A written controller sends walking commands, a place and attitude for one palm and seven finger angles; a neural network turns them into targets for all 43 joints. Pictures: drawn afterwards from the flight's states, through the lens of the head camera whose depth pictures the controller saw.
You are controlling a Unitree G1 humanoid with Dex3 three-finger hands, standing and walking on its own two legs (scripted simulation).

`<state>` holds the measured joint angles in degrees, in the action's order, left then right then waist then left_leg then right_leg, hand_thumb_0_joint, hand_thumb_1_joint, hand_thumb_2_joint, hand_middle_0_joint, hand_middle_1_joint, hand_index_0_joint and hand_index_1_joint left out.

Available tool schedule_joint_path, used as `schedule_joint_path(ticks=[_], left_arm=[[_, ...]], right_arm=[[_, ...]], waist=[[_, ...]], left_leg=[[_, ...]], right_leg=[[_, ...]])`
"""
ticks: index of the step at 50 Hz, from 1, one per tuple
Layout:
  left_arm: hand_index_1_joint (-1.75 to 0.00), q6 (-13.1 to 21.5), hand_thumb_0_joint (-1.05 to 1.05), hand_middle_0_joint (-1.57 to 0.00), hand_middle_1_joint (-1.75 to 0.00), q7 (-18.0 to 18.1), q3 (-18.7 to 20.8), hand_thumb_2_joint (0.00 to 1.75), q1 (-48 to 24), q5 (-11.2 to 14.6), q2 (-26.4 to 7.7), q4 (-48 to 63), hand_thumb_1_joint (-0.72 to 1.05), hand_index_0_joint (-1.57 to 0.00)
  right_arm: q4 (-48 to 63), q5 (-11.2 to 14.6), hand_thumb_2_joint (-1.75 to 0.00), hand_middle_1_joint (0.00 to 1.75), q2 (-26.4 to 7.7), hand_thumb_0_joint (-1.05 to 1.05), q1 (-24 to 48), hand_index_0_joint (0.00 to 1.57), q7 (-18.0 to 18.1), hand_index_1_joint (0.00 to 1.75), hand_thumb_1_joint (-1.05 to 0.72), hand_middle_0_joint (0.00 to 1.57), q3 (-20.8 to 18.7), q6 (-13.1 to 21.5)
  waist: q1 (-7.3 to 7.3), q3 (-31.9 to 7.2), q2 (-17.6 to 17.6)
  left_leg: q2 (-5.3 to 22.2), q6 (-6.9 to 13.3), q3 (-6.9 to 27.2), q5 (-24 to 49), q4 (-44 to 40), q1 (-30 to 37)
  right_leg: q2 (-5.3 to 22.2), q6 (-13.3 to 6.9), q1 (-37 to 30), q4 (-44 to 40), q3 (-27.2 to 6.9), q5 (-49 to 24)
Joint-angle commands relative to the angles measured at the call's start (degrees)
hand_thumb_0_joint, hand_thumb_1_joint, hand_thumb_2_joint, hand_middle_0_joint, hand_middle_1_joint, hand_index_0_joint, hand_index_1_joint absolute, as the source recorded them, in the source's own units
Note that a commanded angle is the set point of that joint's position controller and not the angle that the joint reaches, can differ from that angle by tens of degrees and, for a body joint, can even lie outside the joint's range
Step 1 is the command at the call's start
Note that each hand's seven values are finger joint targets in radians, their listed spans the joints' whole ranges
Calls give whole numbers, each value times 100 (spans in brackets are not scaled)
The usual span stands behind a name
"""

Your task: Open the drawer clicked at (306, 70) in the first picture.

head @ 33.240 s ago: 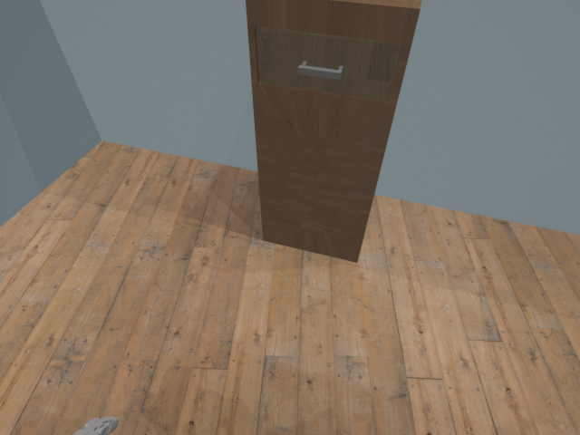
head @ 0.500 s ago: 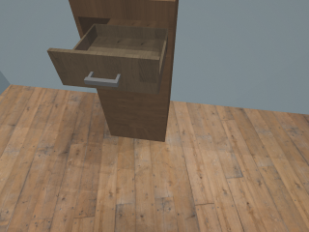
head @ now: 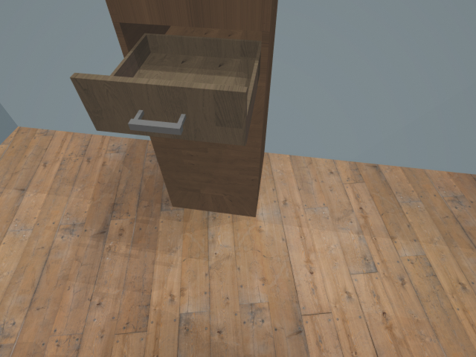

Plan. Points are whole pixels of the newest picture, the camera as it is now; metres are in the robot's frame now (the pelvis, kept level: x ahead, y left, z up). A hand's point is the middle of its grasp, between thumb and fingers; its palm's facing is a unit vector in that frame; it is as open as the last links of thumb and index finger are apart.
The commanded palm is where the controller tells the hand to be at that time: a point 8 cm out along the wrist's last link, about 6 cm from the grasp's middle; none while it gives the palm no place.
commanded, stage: stand and wait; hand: left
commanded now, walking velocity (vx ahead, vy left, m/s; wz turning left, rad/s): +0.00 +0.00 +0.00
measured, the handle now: (158, 121) +0.57 +0.21 +0.06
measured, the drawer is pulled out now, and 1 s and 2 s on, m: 0.28 0.28 0.28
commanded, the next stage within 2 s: none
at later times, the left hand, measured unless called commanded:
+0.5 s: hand out of the picture +0.07 +0.23 -0.16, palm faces -0.01 -0.95 -0.30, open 7.3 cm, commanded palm none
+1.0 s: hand out of the picture +0.08 +0.23 -0.16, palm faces -0.01 -0.95 -0.31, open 7.3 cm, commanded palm none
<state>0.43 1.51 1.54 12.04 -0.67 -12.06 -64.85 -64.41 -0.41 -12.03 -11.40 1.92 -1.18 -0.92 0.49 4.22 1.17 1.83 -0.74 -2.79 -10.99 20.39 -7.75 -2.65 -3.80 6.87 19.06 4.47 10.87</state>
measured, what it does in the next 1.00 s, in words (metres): stands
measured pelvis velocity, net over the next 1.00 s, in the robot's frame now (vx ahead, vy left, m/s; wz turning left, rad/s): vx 0.02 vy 0.00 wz -0.01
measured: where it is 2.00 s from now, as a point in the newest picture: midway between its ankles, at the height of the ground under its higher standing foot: outside the picture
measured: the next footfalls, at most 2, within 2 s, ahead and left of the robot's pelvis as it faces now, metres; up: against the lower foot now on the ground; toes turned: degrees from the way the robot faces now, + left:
none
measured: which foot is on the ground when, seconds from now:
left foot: down 0.00-1.00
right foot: down 0.00-1.00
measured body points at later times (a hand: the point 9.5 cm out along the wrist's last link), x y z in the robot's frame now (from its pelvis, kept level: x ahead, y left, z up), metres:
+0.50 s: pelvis +0.01 +0.00 +0.00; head +0.03 +0.00 +0.45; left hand +0.07 +0.28 -0.14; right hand +0.05 -0.26 -0.15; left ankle +0.00 +0.13 -0.75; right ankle +0.00 -0.07 -0.75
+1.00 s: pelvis +0.02 +0.00 +0.00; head +0.04 +0.00 +0.45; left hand +0.08 +0.28 -0.14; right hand +0.07 -0.27 -0.15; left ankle +0.00 +0.13 -0.75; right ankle +0.00 -0.07 -0.75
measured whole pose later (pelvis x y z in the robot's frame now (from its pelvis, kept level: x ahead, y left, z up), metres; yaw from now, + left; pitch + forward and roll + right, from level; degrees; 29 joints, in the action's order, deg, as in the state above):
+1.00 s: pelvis +0.02 +0.00 +0.00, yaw +0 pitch -1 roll +0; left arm 0.9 0.9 1.4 7.9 -0.7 -15.7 -64.4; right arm -64.3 -0.4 -15.9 -7.2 1.5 -0.9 -0.5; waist 0.6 3.9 0.5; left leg 1.4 -0.6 -3.3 -10.9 17.1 -5.2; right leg -2.4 -3.4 4.9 16.7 3.8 11.1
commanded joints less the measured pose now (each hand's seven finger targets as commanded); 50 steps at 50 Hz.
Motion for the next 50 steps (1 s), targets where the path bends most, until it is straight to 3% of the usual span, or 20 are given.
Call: schedule_joint_path(ticks=[1, 35, 43, 50], left_arm=[[-30, 136, 0, -20, -30, 47, 147, 90, 61, 13, -973, 252, 90, -20], [-30, 158, 0, -20, -30, 9, 151, 90, -384, 6, -1322, 316, 90, -20], [-30, 192, 0, -20, -30, 15, 178, 90, -386, 3, -1415, 340, 90, -20], [-30, 183, 0, -20, -30, 14, 168, 90, -466, 5, -1466, 337, 90, -20]], right_arm=[[156, -34, -90, 30, -785, 0, -193, 20, 22, 30, -90, 20, -104, 120], [216, -31, -90, 30, -1201, 0, 269, 20, -14, 30, -90, 20, -97, 156], [260, -16, -90, 30, -1296, 0, 337, 20, -6, 30, -90, 20, -123, 178], [244, -26, -90, 30, -1332, 0, 393, 20, -15, 30, -90, 20, -123, 157]], waist=[[17, -238, -56], [7, -406, -123], [4, -608, -117], [21, -448, -87]], left_leg=[[496, 190, 511, 595, -267, 84], [571, 185, 564, 936, -483, 353], [587, 202, 546, 1148, -427, 511], [579, 177, 538, 1027, -460, 420]], right_leg=[[938, 94, 44, -459, -870, -849], [978, 104, -129, -499, -831, -1173], [991, 98, -229, -468, -854, -1513], [1013, 118, -208, -525, -865, -1473]])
